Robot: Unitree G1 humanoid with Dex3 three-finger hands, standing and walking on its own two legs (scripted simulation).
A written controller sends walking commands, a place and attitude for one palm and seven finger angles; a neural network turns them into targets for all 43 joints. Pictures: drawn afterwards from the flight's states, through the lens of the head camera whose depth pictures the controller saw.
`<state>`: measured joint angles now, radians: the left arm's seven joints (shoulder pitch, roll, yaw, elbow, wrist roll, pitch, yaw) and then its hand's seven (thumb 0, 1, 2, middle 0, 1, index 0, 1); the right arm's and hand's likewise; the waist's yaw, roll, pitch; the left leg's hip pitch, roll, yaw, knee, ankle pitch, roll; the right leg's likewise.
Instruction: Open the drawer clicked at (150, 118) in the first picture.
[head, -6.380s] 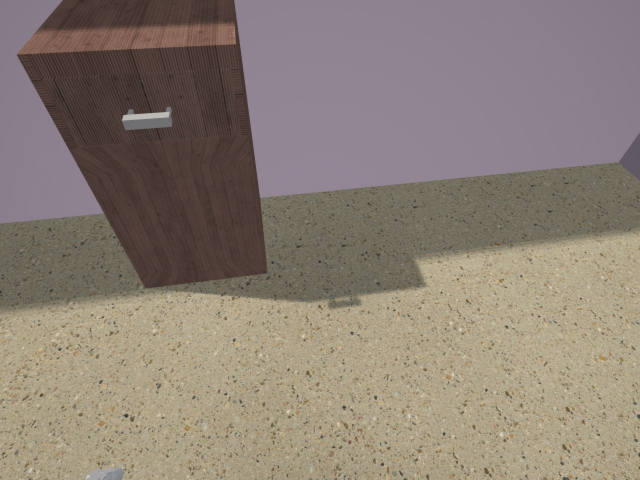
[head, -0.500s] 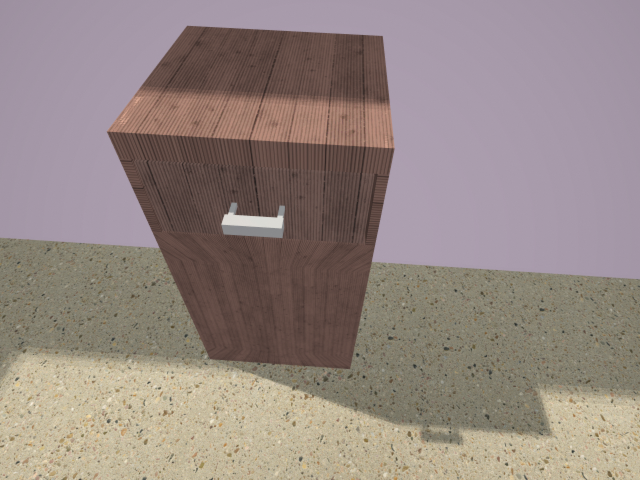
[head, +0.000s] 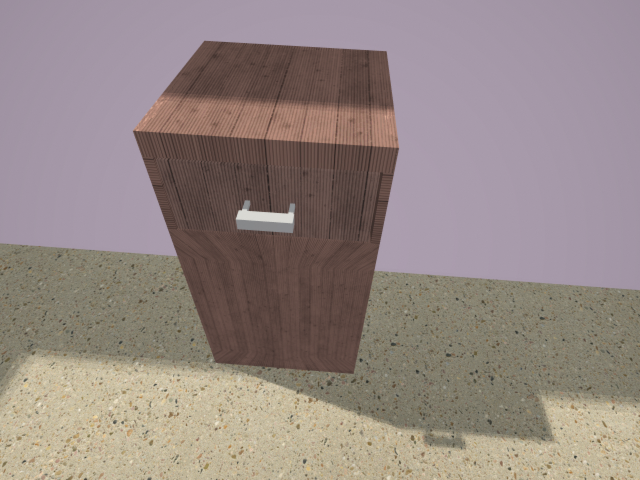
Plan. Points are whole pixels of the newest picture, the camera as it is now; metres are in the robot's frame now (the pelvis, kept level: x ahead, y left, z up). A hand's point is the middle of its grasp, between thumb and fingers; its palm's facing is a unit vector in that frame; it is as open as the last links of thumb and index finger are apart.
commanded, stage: shuffle to correct the standing spot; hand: left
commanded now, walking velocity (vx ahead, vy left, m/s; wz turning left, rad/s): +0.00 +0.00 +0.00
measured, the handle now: (267, 214) +0.60 +0.14 -0.04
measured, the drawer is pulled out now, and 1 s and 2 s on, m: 0.00 0.00 0.00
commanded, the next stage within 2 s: come to a stop and stand still in 0.34 s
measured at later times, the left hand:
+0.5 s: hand out of the picture -0.02 +0.11 -0.18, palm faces +0.12 -0.98 -0.13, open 7.4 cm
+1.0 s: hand out of the picture +0.05 +0.13 -0.17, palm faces +0.05 -0.97 -0.22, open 7.4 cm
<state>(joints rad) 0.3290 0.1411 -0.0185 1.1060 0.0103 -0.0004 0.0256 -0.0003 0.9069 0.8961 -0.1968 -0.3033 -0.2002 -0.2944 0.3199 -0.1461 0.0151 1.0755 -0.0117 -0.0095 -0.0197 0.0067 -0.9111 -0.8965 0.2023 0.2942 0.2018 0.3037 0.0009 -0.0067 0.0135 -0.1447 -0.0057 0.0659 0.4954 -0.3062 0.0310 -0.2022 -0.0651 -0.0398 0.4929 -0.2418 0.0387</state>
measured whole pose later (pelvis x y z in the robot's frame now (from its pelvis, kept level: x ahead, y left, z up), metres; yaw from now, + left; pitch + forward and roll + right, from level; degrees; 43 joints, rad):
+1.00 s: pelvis +0.03 -0.05 +0.00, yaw +0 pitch -1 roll +1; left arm 0.28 0.16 0.01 1.04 0.01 0.00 0.04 0.01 0.91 0.90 -0.20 -0.30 -0.20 -0.29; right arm 0.24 -0.16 -0.02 1.08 -0.01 0.01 -0.04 0.01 -0.94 -0.90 0.20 0.29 0.20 0.30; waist 0.00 0.00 0.04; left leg -0.21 0.02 0.13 0.49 -0.26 0.02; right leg -0.18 -0.01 -0.07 0.51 -0.30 -0.03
